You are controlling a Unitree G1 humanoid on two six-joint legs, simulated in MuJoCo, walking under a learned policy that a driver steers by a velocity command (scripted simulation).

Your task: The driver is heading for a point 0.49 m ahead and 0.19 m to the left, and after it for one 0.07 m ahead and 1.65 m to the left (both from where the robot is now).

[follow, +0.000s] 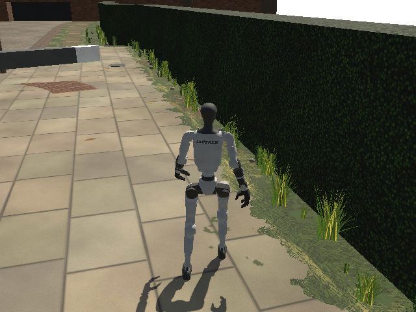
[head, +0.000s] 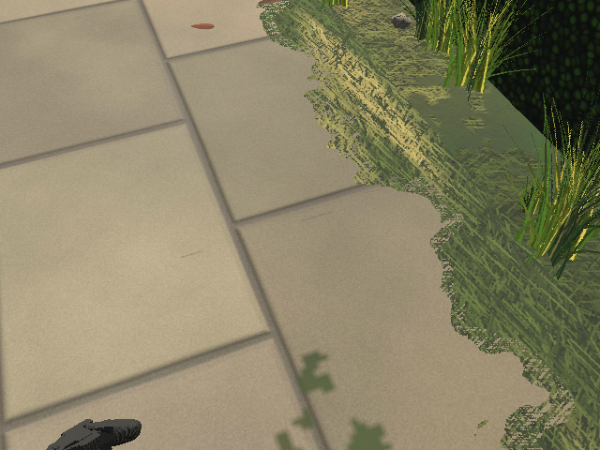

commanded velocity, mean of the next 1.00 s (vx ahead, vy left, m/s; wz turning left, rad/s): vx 0.49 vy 0.00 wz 0.41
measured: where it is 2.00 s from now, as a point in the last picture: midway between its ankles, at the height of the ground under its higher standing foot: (110, 274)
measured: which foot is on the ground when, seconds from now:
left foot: down 0.00-0.02, up 0.04-0.56, down 0.58-1.00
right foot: down 0.00-0.56, up 0.58-1.00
